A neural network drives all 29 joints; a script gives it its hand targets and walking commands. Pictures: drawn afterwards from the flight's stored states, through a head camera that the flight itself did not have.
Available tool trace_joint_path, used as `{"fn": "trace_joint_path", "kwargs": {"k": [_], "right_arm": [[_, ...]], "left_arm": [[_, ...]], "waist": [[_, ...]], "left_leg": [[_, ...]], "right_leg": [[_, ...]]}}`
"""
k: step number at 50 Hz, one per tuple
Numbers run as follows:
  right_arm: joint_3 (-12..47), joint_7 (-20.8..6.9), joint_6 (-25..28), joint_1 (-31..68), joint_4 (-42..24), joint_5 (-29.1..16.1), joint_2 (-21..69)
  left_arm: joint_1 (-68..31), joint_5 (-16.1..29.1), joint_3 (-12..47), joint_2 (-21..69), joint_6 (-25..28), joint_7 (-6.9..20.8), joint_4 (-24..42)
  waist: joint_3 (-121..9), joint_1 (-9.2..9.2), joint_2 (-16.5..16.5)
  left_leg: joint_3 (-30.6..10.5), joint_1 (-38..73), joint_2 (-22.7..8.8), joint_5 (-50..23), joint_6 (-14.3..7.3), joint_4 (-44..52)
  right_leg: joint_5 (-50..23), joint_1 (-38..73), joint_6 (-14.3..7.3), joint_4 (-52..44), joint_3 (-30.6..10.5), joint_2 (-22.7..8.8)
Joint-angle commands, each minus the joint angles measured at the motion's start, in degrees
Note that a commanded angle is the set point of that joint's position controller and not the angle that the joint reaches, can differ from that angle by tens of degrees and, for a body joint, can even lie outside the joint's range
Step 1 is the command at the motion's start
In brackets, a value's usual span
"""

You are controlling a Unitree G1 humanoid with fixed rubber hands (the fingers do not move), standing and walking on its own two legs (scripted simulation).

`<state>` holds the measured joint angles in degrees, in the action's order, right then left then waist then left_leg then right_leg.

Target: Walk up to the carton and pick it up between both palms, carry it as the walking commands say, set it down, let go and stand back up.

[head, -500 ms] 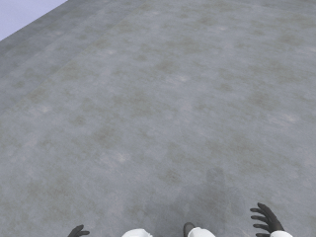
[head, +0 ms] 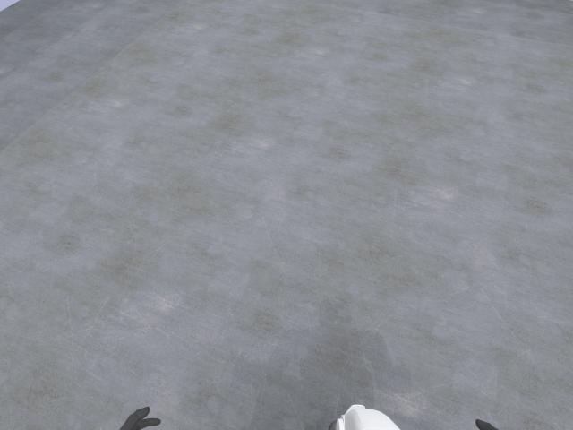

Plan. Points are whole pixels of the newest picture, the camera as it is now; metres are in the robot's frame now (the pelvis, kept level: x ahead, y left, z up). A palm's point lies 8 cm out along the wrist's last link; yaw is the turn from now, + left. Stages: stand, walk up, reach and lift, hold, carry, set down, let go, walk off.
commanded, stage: walk up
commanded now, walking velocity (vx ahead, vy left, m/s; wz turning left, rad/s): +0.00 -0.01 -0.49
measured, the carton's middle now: out of the picture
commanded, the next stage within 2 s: none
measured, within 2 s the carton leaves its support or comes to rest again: neither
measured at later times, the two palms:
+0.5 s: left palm out of the picture +0.11 +0.25 -0.13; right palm out of the picture -0.01 -0.27 -0.11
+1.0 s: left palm out of the picture +0.12 +0.16 -0.12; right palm out of the picture +0.00 -0.36 -0.13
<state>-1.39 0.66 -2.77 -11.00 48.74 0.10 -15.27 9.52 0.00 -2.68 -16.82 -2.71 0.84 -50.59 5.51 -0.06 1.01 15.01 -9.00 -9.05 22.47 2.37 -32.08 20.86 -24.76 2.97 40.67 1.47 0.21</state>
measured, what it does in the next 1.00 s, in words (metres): steps on the spot, turning right: right foot, then left foot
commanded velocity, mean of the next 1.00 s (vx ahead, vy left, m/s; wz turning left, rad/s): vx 0.00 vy -0.01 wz -0.49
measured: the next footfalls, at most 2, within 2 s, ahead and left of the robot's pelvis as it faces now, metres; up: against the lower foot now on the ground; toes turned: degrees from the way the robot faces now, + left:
right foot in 0.02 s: +0.09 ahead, -0.11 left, +0.00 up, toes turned -1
left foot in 0.40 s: +0.01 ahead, +0.09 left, +0.00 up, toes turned -2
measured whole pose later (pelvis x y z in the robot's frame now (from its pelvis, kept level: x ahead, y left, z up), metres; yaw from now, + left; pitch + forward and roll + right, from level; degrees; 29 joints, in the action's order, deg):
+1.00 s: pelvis -0.02 -0.08 -0.01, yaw -23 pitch +0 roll +3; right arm -2.0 0.2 -5.2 -3.6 47.5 0.1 -14.2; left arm 14.8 0.0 -2.9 -15.4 -2.7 0.5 -51.7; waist 6.9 0.0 0.4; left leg 7.6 -21.5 -3.6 31.2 1.9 -57.7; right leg 15.4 -23.3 -3.8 38.7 -2.4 2.6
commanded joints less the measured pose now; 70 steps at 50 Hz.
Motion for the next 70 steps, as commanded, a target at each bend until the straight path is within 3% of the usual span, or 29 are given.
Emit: {"fn": "trace_joint_path", "kwargs": {"k": [1,4,9,14,17,18,19,20,23,25,28,34,40,41,42,43,44,47,52,55,56,61,62,63,64,65,67,69,70], "right_arm": [[-1.77,-0.26,-0.70,8.42,-8.43,-0.53,-5.08],[-2.33,-0.73,-0.80,6.53,-6.23,-0.64,-7.68],[-2.68,-0.35,-0.65,3.24,-2.76,-0.47,-6.17],[-2.53,-0.23,-0.27,3.00,-4.30,-1.60,-5.92],[-2.91,0.30,0.18,-6.32,-0.78,-1.83,-6.01],[-2.88,0.69,0.34,-6.33,-1.16,-1.66,-8.37],[-3.80,1.10,0.24,-6.23,-2.49,-0.35,-13.52],[-3.03,0.88,0.21,1.85,-4.09,0.36,-11.75],[-1.80,0.69,1.10,11.66,-7.38,0.15,-7.94],[-1.48,0.97,1.16,9.50,-6.44,0.02,-7.59],[-1.85,1.04,0.80,3.97,-4.79,-0.60,-7.38],[-2.71,0.47,0.57,-2.64,-3.27,-0.12,-9.51],[-3.88,-0.73,-0.27,5.88,-4.43,0.58,-10.21],[-3.89,-0.72,-0.42,9.90,-5.01,0.47,-9.49],[-3.76,-0.83,-0.85,9.64,-5.95,1.36,-8.52],[-2.73,-0.89,-1.37,10.49,-7.80,1.24,-4.83],[-2.36,-0.85,-2.07,7.76,-9.00,0.72,-2.61],[-4.15,-1.52,-1.84,4.57,-3.97,0.49,-8.05],[-4.14,-1.06,-1.03,5.45,-5.29,1.02,-5.89],[-3.67,-0.36,-1.65,8.83,-6.55,1.07,-4.89],[-4.07,-0.62,-2.07,7.17,-6.24,1.09,-5.17],[-4.11,-0.79,-0.55,11.48,-7.44,0.76,-6.14],[-3.78,-1.47,0.05,5.62,-6.05,1.54,-5.66],[-5.21,-1.83,-0.79,6.79,-4.90,1.13,-7.94],[-4.90,-2.39,-0.41,3.85,-5.50,1.57,-6.01],[-5.31,-1.84,-0.95,5.33,-4.50,0.64,-6.18],[-5.60,-1.27,-0.18,-0.93,-3.16,0.64,-6.77],[-6.13,-0.56,0.72,-9.17,-0.55,0.27,-7.42],[-6.53,-0.86,1.25,-8.32,-0.14,0.65,-9.87]], "left_arm": [[15.08,-0.96,-3.62,-14.13,1.75,-1.51,-0.05],[2.31,-0.94,-3.03,-11.65,0.79,-1.93,2.96],[4.93,-0.97,-3.30,-8.46,1.67,-1.73,2.45],[3.26,-1.80,-3.39,-10.16,0.32,-1.68,4.15],[-2.97,-1.50,-2.81,-9.02,-0.37,-1.33,6.59],[-2.43,-1.29,-1.67,-6.68,-0.17,-1.61,6.62],[-1.79,-0.48,-2.24,-3.26,0.01,-1.38,7.30],[-0.63,-1.07,-3.25,-3.88,0.18,-1.19,5.71],[2.16,-1.22,-3.47,-5.98,-0.51,-0.01,3.59],[1.83,-1.46,-2.79,-4.85,-0.95,0.59,3.67],[3.03,-1.15,-1.94,-2.71,-0.96,0.61,2.05],[-2.53,-0.03,-1.34,-1.32,-0.47,0.33,4.84],[8.98,-0.25,-2.31,-2.65,-0.08,-0.02,1.70],[13.40,-0.59,-2.61,-3.56,0.47,-0.69,0.54],[17.22,-1.82,-2.98,-6.90,0.72,-1.12,-0.68],[17.67,-3.07,-4.39,-15.37,1.63,-1.91,-0.73],[18.18,-3.25,-4.21,-16.57,1.91,-1.95,-0.50],[8.07,-2.60,-3.29,-11.10,0.50,-1.85,1.29],[12.31,-1.36,-2.73,-6.42,2.06,-2.06,2.47],[10.07,-1.64,-3.45,-5.95,2.21,-1.62,3.90],[9.56,-1.51,-3.49,-6.73,1.93,-1.48,4.23],[11.38,-2.65,-4.25,-10.06,1.79,-1.96,3.89],[11.58,-2.69,-4.13,-10.26,1.73,-1.56,3.06],[12.08,-3.24,-4.39,-11.06,1.81,-1.96,4.01],[7.94,-2.57,-3.81,-11.03,1.15,-1.87,4.42],[9.65,-2.85,-3.85,-10.21,1.43,-1.91,3.43],[7.58,-2.36,-3.69,-9.95,1.90,-2.13,3.70],[1.85,-2.14,-2.26,-6.56,2.27,-1.42,6.27],[2.75,-1.35,-2.52,-3.38,2.05,-1.34,4.78]], "waist": [[-10.45,-6.33,18.53],[-6.63,-1.05,10.23],[-15.20,-0.62,9.80],[-12.38,-0.47,12.58],[-13.51,4.52,10.61],[-11.41,4.85,-0.28],[-12.26,4.42,-19.66],[-5.54,0.99,-12.03],[-3.27,-2.85,-5.60],[-0.73,-2.09,-8.07],[-1.73,-1.66,-9.93],[-8.08,2.57,-14.49],[-13.72,-4.41,-10.95],[-12.56,-8.17,-8.27],[-14.45,-11.38,4.24],[-10.28,-8.92,19.49],[-11.33,-5.41,21.36],[-5.82,-1.73,7.62],[-15.55,-1.76,7.34],[-15.42,-2.90,9.64],[-14.91,-2.35,10.18],[-12.65,-5.53,2.63],[-17.52,-2.28,8.00],[-11.12,-5.93,9.10],[-14.33,-2.27,10.73],[-8.98,-4.66,10.59],[-13.81,-1.58,13.93],[-13.73,3.36,6.70],[-17.66,3.82,-7.85]], "left_leg": [[-13.25,-18.67,7.06,22.13,-0.62,-27.72],[-16.83,-17.84,4.93,10.06,1.63,-26.75],[-15.22,-16.38,6.53,5.26,0.64,-22.63],[-14.26,-6.76,8.71,7.97,0.27,-6.83],[-9.88,13.16,9.99,0.87,-1.94,8.58],[-17.52,16.27,3.63,2.77,-3.27,17.01],[-32.89,10.88,-14.22,4.67,-8.47,20.94],[-28.03,1.51,-18.89,-1.28,-9.38,19.75],[-15.43,1.33,-12.55,-10.62,-8.66,18.78],[-11.87,0.93,-10.22,-9.96,-5.69,19.01],[-6.91,9.54,-9.92,-31.16,-5.24,13.14],[-5.64,18.55,-11.19,-47.67,-8.26,5.85],[-1.93,10.18,-8.08,-32.98,-6.52,-4.52],[-2.09,4.65,-5.65,-29.26,-4.71,-12.00],[-2.27,-6.97,-3.70,-5.71,-3.44,-21.86],[-6.67,-20.16,6.25,18.59,-0.74,-33.26],[-14.55,-22.22,8.25,18.28,0.01,-35.30],[-18.30,-19.06,6.96,6.46,-0.74,-33.48],[-16.59,-19.26,6.70,1.86,-1.25,-29.35],[-15.92,-20.00,6.35,2.88,-0.54,-25.90],[-14.56,-18.30,7.52,2.82,-1.13,-23.57],[-15.17,-17.33,8.35,6.21,0.31,-14.90],[-17.28,-8.97,8.22,11.54,-1.69,-9.19],[-11.51,-15.61,10.51,6.14,0.05,-14.46],[-15.32,-7.88,9.17,7.41,-1.60,-8.50],[-10.81,-11.65,11.64,6.33,-0.07,-9.15],[-15.09,-1.79,9.75,6.96,-2.69,-0.20],[-14.55,21.69,7.71,2.72,-4.61,19.27],[-24.32,26.44,-5.98,4.59,-7.29,23.83]], "right_leg": [[-49.54,17.77,-11.93,-18.36,-34.89,-17.74],[-7.56,12.25,-9.41,-26.23,-32.49,-12.38],[-25.32,19.90,-8.57,-22.91,-26.09,-9.26],[-9.52,11.57,-7.50,-26.75,-28.34,-6.14],[-3.25,-4.69,-0.94,-26.29,-19.84,-0.12],[5.83,-10.34,0.36,-19.19,-17.14,4.04],[5.43,-9.90,-0.42,4.59,-8.80,7.98],[4.32,-12.04,0.35,14.98,-6.33,1.73],[0.06,-10.13,0.56,27.31,-4.02,-0.41],[-0.70,-10.53,0.71,29.99,-2.72,-0.65],[-1.46,-11.81,1.04,27.87,-1.05,-0.87],[5.11,-9.47,0.82,14.70,3.18,-1.18],[2.58,5.76,-1.25,1.22,3.64,-2.04],[-3.75,8.57,-2.98,-7.35,0.31,-2.49],[-17.05,18.73,-5.45,-14.07,-7.13,-5.71],[-41.55,21.18,-8.53,-16.77,-29.26,-14.69],[-38.46,17.50,-10.33,-20.90,-40.66,-17.45],[3.33,8.10,-6.23,-28.50,-36.21,-9.91],[-16.79,19.50,-4.88,-24.15,-28.41,-7.42],[-11.32,18.51,-8.43,-23.80,-29.01,-7.11],[-0.76,16.32,-4.70,-27.45,-28.94,-6.14],[-8.22,14.25,-12.74,-26.52,-36.91,-10.36],[10.62,11.75,-9.91,-28.16,-36.26,-7.57],[13.00,11.58,-8.43,-32.95,-37.13,-9.60],[11.57,8.24,-6.93,-30.53,-35.07,-7.35],[9.59,7.41,-8.56,-33.38,-36.55,-8.70],[3.81,6.06,-6.21,-28.39,-32.50,-6.57],[0.44,-12.41,-0.01,-20.97,-19.67,1.78],[3.43,-19.81,0.72,-0.04,-9.26,8.92]]}}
